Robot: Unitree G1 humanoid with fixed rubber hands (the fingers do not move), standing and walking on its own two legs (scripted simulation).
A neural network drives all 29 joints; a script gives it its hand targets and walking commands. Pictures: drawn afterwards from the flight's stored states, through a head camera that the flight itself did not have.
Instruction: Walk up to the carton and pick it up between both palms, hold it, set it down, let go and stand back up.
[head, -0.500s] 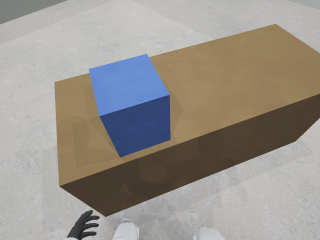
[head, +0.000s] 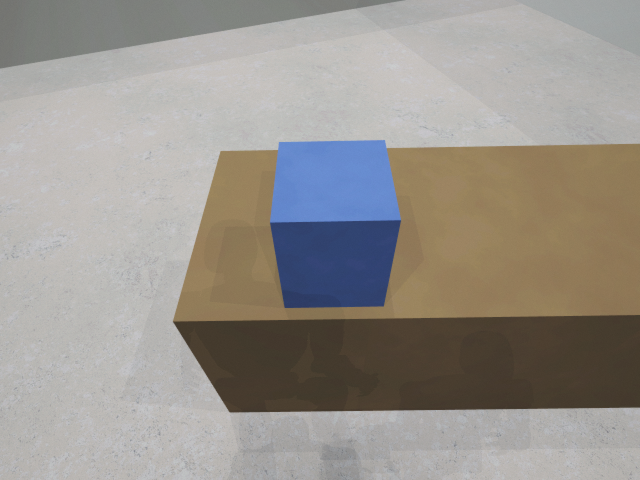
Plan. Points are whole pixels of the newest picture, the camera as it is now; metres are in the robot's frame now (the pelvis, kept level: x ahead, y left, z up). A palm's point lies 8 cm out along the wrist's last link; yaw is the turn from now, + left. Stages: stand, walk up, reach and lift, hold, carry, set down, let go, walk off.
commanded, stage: walk up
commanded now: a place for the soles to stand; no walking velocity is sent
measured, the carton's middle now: (333, 226) +0.57 +0.00 -0.07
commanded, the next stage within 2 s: none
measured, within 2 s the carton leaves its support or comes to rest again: neither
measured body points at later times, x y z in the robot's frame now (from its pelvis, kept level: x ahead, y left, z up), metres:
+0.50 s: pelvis +0.03 +0.00 -0.01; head +0.04 +0.01 +0.44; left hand +0.03 +0.25 -0.15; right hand +0.11 -0.24 -0.14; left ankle +0.02 +0.12 -0.73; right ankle +0.01 -0.08 -0.73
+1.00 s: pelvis +0.04 +0.01 +0.00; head +0.06 +0.01 +0.45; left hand +0.01 +0.25 -0.15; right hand +0.14 -0.22 -0.14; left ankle +0.04 +0.12 -0.73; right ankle +0.01 -0.08 -0.73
